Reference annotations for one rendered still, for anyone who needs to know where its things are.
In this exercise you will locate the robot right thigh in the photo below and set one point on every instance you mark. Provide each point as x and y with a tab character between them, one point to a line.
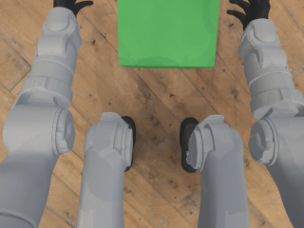
223	191

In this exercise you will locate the carton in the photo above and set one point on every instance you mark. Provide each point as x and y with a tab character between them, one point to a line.
178	34

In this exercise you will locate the robot left hand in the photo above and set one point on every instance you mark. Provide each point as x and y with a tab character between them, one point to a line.
71	5

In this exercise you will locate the left robot shin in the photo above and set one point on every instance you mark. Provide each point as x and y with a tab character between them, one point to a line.
90	134

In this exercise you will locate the robot right upper arm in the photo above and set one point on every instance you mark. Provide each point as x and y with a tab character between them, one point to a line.
278	143

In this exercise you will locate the robot left upper arm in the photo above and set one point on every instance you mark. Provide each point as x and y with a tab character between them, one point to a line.
35	137

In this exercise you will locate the robot right forearm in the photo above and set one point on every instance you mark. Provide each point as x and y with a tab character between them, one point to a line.
267	73

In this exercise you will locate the robot right hand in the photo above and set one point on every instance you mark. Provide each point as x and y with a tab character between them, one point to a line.
255	9

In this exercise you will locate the robot left forearm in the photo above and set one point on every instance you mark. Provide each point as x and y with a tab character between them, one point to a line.
54	62

